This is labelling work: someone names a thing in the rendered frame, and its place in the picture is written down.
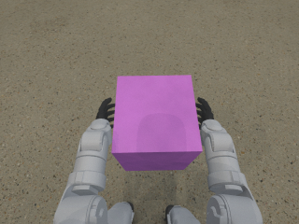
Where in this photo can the carton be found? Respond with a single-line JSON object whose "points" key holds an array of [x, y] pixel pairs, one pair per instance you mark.
{"points": [[155, 123]]}

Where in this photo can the right robot shin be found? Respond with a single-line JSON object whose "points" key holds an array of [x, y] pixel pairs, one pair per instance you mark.
{"points": [[176, 206]]}

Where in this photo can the left robot upper arm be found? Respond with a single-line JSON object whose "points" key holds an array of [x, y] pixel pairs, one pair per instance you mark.
{"points": [[84, 209]]}

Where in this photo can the robot left forearm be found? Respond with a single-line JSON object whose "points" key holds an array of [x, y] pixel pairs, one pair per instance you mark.
{"points": [[88, 177]]}

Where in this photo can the robot right thigh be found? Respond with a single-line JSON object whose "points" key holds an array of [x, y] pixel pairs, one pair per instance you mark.
{"points": [[181, 215]]}

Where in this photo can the robot right hand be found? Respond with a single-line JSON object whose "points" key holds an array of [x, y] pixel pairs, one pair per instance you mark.
{"points": [[206, 112]]}

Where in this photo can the right robot upper arm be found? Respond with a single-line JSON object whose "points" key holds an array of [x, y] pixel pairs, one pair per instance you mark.
{"points": [[232, 209]]}

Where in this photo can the robot right forearm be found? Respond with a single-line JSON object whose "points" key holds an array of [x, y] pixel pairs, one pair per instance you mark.
{"points": [[224, 175]]}

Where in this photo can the robot left hand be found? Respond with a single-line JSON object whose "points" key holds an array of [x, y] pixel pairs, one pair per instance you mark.
{"points": [[103, 112]]}

